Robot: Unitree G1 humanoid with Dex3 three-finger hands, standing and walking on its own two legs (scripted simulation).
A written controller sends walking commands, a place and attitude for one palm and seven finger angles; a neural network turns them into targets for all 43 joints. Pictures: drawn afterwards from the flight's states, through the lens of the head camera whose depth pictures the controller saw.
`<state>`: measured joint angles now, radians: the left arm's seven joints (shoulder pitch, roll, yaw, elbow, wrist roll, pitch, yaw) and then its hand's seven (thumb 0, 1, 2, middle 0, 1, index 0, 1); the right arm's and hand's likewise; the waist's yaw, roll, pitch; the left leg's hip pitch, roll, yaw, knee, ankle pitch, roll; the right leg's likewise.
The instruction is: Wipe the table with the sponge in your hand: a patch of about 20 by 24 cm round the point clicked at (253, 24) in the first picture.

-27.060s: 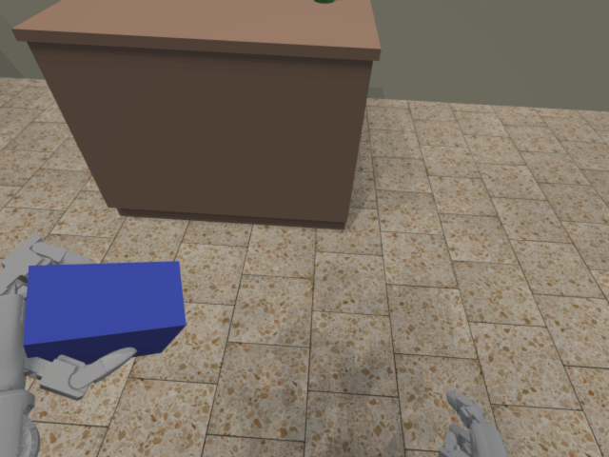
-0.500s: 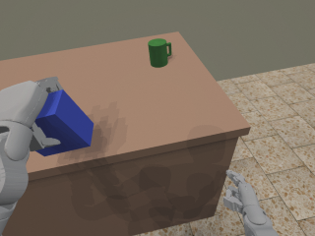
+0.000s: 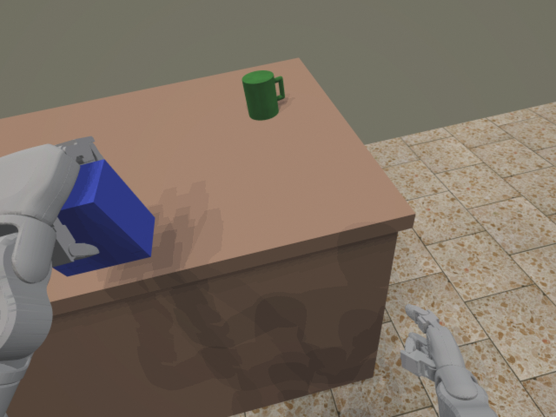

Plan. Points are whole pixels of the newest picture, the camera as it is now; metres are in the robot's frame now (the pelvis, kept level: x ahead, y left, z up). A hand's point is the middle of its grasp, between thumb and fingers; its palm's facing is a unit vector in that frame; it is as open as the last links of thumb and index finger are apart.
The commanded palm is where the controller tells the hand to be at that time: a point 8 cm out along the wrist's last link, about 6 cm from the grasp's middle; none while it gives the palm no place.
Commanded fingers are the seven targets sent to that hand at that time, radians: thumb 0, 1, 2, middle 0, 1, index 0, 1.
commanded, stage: turn the palm down, sponge in hand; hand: left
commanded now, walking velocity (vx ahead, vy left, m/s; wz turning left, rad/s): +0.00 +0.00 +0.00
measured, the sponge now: (94, 230) +0.25 +0.29 +0.19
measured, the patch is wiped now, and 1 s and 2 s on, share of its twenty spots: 0.00 0.00 0.00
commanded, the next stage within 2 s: move the sponge above the wiping area in 0.14 s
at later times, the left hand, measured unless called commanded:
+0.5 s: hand (91, 212) +0.25 +0.27 +0.23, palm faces +0.23 +0.00 -0.97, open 10.7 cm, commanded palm +0.20 +0.27 +0.30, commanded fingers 0.00 0.10 1.30 -1.20 -1.60 -1.20 -1.60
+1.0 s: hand (87, 216) +0.26 +0.30 +0.20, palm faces +0.13 +0.01 -0.99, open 10.7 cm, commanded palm +0.21 +0.29 +0.29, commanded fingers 0.00 0.10 1.30 -1.20 -1.60 -1.20 -1.60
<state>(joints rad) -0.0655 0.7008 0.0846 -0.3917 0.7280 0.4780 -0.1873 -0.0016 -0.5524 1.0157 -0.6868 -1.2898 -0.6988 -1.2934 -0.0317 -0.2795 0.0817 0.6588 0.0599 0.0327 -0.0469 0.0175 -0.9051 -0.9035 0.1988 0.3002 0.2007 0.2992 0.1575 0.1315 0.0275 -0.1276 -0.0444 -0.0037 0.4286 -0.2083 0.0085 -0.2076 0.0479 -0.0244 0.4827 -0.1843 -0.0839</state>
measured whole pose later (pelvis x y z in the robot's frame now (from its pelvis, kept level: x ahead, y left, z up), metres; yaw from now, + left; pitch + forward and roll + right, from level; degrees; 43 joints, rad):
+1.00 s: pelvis -0.01 +0.00 -0.01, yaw +1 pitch -5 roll +2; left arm -0.21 0.66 0.00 -0.11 0.81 0.40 -0.21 0.00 -0.55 1.02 -0.69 -1.29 -0.70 -1.29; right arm -0.01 -0.28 0.06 0.70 0.05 -0.03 -0.07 0.02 -0.91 -0.90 0.20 0.30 0.20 0.30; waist 0.14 0.12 0.03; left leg -0.18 -0.06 -0.01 0.49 -0.22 0.01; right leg -0.27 0.03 -0.03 0.55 -0.20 -0.08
